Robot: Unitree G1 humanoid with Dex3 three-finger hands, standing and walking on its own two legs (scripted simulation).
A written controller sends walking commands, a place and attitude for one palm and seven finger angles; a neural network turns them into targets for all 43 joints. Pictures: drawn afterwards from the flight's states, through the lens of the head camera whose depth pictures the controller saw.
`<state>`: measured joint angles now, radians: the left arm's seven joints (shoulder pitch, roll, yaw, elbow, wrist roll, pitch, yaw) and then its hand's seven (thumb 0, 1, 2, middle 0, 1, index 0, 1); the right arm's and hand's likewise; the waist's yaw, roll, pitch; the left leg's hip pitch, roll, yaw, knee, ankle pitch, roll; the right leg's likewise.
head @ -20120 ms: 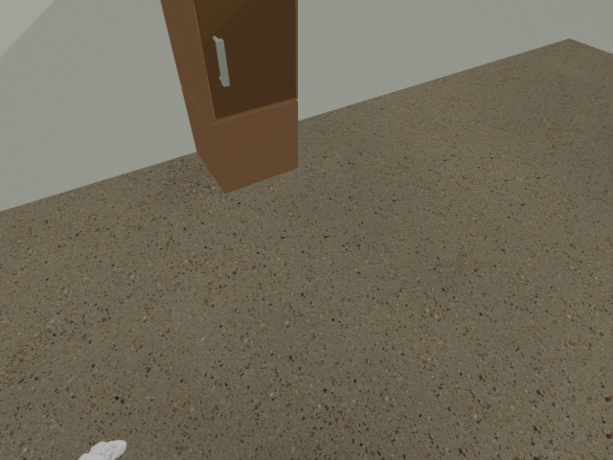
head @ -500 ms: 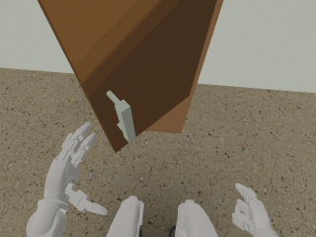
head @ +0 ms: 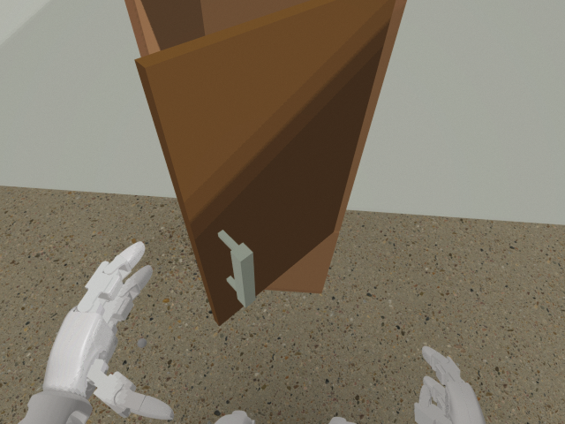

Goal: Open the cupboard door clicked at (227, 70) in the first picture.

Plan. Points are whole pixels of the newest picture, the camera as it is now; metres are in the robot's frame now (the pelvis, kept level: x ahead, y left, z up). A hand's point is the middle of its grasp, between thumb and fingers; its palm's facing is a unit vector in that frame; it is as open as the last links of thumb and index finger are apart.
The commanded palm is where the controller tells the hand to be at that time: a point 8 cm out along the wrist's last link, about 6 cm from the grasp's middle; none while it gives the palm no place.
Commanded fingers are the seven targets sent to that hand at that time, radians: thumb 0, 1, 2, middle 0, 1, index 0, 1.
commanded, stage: draw the hand back to the body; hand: left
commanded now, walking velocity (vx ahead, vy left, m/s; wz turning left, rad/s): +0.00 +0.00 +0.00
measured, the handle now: (236, 269) +0.37 +0.10 -0.04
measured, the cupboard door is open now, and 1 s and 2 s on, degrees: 47 47 47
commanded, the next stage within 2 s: step back with the hand held close in 1.06 s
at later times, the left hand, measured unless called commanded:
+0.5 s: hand (34, 288) +0.22 +0.24 +0.19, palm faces +0.35 -0.84 -0.41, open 11.2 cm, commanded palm +0.17 +0.29 +0.21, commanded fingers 0.00 0.62 0.78 -0.19 -0.30 -0.19 -0.30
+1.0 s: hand (5, 288) +0.20 +0.23 +0.22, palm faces +0.42 -0.82 -0.39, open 7.5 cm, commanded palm +0.15 +0.27 +0.24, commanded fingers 0.00 0.90 0.90 -0.20 -0.30 -0.20 -0.30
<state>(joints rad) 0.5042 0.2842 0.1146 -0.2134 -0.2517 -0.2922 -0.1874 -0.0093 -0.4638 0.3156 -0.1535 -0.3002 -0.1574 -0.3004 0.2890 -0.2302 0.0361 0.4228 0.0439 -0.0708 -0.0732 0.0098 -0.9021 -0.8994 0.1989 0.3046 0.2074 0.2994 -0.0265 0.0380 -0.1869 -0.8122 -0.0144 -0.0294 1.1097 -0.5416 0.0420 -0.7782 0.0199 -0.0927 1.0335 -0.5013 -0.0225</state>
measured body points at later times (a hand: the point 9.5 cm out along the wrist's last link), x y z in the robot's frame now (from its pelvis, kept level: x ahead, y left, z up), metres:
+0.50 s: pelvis +0.03 +0.00 +0.06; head +0.01 -0.02 +0.51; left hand +0.19 +0.28 +0.21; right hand +0.21 -0.21 -0.02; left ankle +0.00 +0.09 -0.66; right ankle +0.00 -0.11 -0.66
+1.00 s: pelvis +0.01 -0.02 +0.08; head -0.02 -0.04 +0.53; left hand +0.17 +0.27 +0.25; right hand +0.19 -0.25 -0.01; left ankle +0.00 +0.09 -0.66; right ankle +0.00 -0.11 -0.66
